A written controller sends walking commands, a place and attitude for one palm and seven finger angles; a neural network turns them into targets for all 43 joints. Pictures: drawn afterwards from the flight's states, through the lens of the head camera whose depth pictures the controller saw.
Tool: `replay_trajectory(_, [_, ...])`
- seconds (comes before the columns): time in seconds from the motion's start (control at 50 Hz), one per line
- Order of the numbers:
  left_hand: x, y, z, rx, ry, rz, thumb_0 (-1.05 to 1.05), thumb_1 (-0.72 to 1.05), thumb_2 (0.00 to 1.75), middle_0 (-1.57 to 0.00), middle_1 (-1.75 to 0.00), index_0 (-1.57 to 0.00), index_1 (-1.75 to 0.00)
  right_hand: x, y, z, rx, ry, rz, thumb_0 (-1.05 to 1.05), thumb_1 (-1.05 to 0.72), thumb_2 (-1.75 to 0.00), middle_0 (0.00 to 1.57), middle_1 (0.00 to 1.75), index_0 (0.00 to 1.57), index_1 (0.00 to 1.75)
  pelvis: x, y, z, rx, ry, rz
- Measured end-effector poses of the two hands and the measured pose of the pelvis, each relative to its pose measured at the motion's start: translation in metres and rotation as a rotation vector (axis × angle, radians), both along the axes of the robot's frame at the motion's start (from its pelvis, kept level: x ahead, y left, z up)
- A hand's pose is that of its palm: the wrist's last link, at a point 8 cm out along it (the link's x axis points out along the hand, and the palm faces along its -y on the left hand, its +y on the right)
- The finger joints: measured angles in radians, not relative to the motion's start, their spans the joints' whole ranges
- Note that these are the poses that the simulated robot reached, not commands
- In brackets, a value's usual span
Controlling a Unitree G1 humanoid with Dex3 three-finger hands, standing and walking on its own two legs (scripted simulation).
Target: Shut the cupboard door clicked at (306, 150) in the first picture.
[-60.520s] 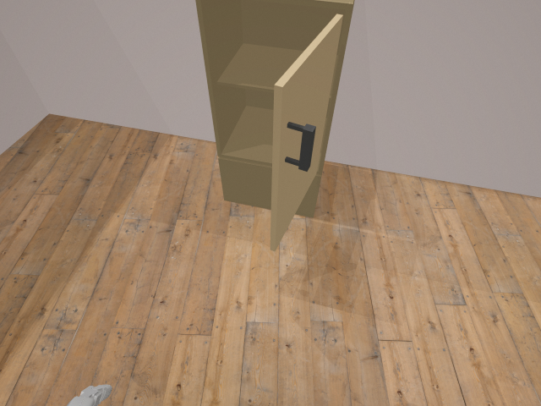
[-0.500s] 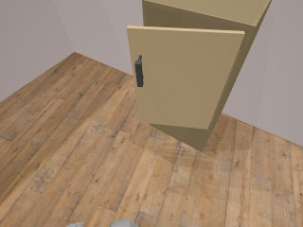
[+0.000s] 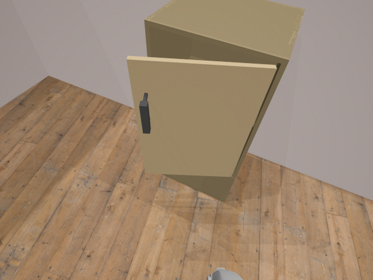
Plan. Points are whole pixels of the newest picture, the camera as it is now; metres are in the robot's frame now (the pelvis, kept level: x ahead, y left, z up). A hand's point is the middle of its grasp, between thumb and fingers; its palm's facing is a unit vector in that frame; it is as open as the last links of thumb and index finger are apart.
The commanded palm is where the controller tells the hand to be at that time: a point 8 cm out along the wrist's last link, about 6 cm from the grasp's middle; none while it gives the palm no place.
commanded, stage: take the last steps up to it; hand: left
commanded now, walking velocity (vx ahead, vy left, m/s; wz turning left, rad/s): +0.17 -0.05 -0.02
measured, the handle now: (146, 113) +0.59 +0.13 -0.04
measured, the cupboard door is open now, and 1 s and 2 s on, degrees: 24 24 24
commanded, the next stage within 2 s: come to a stop and stand still in 0.06 s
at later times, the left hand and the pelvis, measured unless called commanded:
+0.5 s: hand out of the picture +0.12 +0.15 -0.18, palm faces +0.08 -0.97 -0.22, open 7.3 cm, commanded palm none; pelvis +0.09 -0.03 +0.00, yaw +1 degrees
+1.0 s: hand out of the picture +0.08 +0.16 -0.18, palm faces +0.04 -0.97 -0.24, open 7.4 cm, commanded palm none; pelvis +0.06 -0.03 -0.01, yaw +1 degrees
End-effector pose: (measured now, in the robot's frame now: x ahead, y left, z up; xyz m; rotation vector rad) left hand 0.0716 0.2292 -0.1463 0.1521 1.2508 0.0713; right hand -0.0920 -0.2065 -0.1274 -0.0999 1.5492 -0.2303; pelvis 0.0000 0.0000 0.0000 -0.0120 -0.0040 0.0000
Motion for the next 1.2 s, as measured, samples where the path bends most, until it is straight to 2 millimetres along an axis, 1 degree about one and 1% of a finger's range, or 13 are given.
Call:
replay_trajectory(0.1, [0.051,-0.027,-0.006,0.021,-0.051,-0.032,0.0,0.91,0.89,-0.19,-0.3,-0.19,-0.3,0.006,-0.012,-0.021,0.05,0.072,-0.054,0.01,-0.9,-0.9,0.2,0.3,0.2,0.3,0.033,-0.024,-0.016,0.025,-0.008,-0.005])
replay_trajectory(0.16, [0.062,-0.041,-0.004,0.028,-0.081,-0.001,0.0,0.91,0.89,-0.19,-0.3,-0.19,-0.3,0.031,-0.026,-0.03,0.066,0.081,-0.041,0.01,-0.91,-0.9,0.2,0.3,0.2,0.3,0.046,-0.034,-0.018,0.008,-0.023,0.011])
replay_trajectory(0.26, [0.06,-0.043,0.007,0.064,-0.053,0.069,-0.01,0.94,0.89,-0.2,-0.3,-0.2,-0.3,0.112,-0.05,-0.026,0.039,-0.041,0.027,0.01,-0.91,-0.9,0.2,0.3,0.19,0.3,0.066,-0.043,-0.006,0.005,-0.012,0.027])
replay_trajectory(0.36, [0.053,-0.043,0.009,0.076,0.01,0.074,-0.01,0.94,0.89,-0.2,-0.3,-0.2,-0.3,0.188,-0.059,-0.024,0.016,-0.179,0.069,0.01,-0.92,-0.9,0.19,0.3,0.19,0.3,0.08,-0.043,-0.002,0.006,0.0,0.017])
replay_trajectory(0.46, [0.043,-0.035,0.005,0.067,0.05,0.111,0.0,0.93,0.89,-0.2,-0.3,-0.2,-0.3,0.239,-0.06,-0.019,-0.011,-0.257,0.116,0.01,-0.93,-0.9,0.19,0.3,0.19,0.3,0.087,-0.032,-0.003,0.008,-0.007,0.016])
replay_trajectory(0.56, [0.032,-0.016,-0.008,0.05,0.083,0.141,0.0,0.92,0.89,-0.2,-0.3,-0.2,-0.3,0.268,-0.048,-0.011,-0.044,-0.318,0.161,0.01,-0.92,-0.9,0.19,0.3,0.19,0.3,0.09,-0.016,-0.009,0.002,-0.012,0.024])
replay_trajectory(0.64, [0.026,-0.001,-0.016,0.045,0.102,0.157,0.0,0.91,0.89,-0.2,-0.3,-0.2,-0.3,0.269,-0.033,-0.007,-0.06,-0.322,0.2,0.01,-0.92,-0.9,0.19,0.3,0.19,0.3,0.087,-0.006,-0.01,0.011,-0.019,0.024])
replay_trajectory(0.74, [0.018,0.01,-0.01,0.051,0.127,0.142,0.0,0.91,0.89,-0.2,-0.3,-0.2,-0.3,0.256,-0.019,-0.004,-0.051,-0.31,0.206,0.01,-0.91,-0.9,0.2,0.3,0.2,0.3,0.078,-0.003,-0.004,0.0,-0.009,0.024])
replay_trajectory(0.84, [0.012,0.011,-0.003,0.067,0.133,0.112,0.0,0.91,0.89,-0.19,-0.3,-0.19,-0.3,0.234,-0.028,-0.006,-0.046,-0.293,0.168,0.0,-0.92,-0.9,0.2,0.3,0.2,0.3,0.066,-0.009,-0.002,-0.011,0.001,0.015])
replay_trajectory(0.94, [0.009,-0.003,-0.002,0.093,0.089,0.09,0.0,0.91,0.89,-0.19,-0.3,-0.19,-0.3,0.201,-0.053,-0.018,-0.035,-0.253,0.121,0.0,-0.91,-0.9,0.2,0.3,0.2,0.3,0.057,-0.027,-0.009,0.018,0.003,0.015])
replay_trajectory(1.02, [0.001,-0.024,0.002,0.075,0.091,0.083,0.0,0.91,0.89,-0.19,-0.3,-0.19,-0.29,0.173,-0.068,-0.021,-0.021,-0.197,0.101,0.01,-0.91,-0.9,0.2,0.3,0.2,0.3,0.057,-0.035,-0.005,0.009,-0.013,0.027])
replay_trajectory(1.12, [-0.002,-0.044,-0.002,0.029,0.095,0.09,0.0,0.91,0.89,-0.2,-0.3,-0.2,-0.3,0.145,-0.072,-0.021,-0.02,-0.132,0.093,0.01,-0.91,-0.9,0.2,0.3,0.19,0.3,0.064,-0.037,-0.005,0.006,-0.031,0.033])
replay_trajectory(1.2, [-0.005,-0.048,-0.007,0.011,0.126,0.101,0.01,0.92,0.89,-0.2,-0.3,-0.2,-0.3,0.13,-0.067,-0.018,-0.02,-0.071,0.081,0.01,-0.91,-0.9,0.19,0.3,0.19,0.3,0.07,-0.036,-0.005,0.009,-0.031,0.033])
